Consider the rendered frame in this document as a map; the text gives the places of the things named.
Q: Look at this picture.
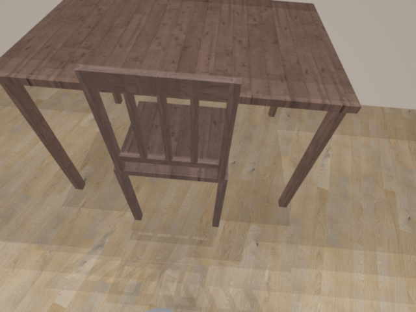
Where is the table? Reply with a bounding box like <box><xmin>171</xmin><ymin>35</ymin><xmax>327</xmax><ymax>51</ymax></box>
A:
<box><xmin>0</xmin><ymin>0</ymin><xmax>361</xmax><ymax>207</ymax></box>

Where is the chair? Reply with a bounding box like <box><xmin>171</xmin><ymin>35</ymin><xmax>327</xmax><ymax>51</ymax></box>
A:
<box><xmin>74</xmin><ymin>64</ymin><xmax>242</xmax><ymax>227</ymax></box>

